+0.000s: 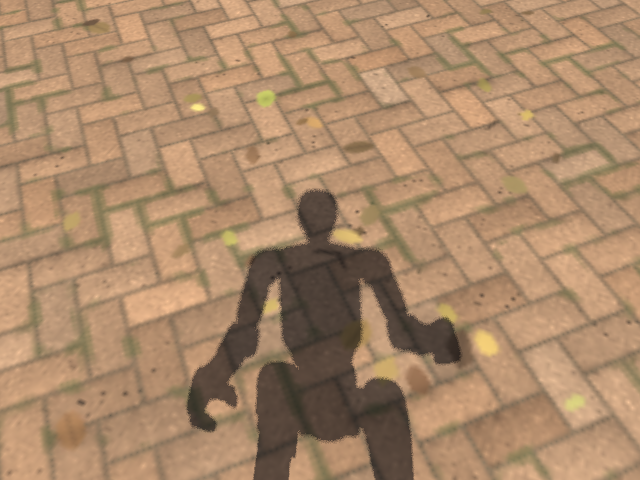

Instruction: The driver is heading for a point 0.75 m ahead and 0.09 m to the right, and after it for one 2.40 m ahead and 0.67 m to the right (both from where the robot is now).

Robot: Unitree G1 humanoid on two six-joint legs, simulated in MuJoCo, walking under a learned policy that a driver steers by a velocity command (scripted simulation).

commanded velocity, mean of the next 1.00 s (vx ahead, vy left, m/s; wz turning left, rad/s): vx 0.33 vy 0.00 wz -0.26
